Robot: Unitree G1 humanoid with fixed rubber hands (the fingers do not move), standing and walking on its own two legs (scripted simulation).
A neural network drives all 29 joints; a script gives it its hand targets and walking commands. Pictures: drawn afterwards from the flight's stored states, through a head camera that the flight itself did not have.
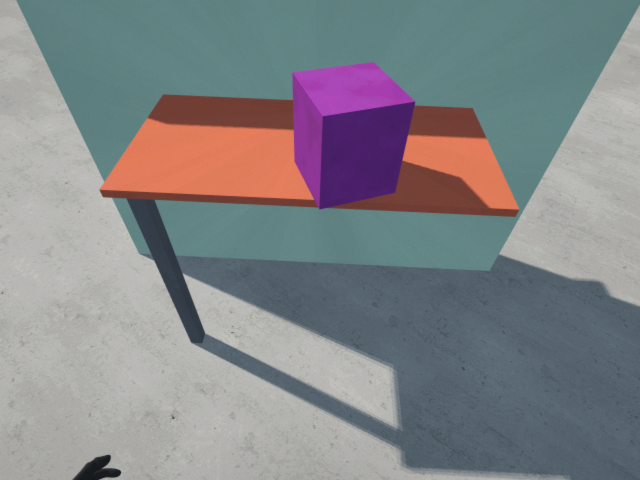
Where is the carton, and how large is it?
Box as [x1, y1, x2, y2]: [292, 62, 414, 208]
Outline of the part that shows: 373,62 292,72 294,160 319,208 391,193 395,190 414,101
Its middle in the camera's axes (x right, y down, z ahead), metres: +0.06 -0.22 +0.79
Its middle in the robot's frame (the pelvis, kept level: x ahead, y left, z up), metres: +0.75 -0.04 +0.04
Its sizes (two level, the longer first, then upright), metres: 0.174 0.174 0.208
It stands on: a table, 0.72 m high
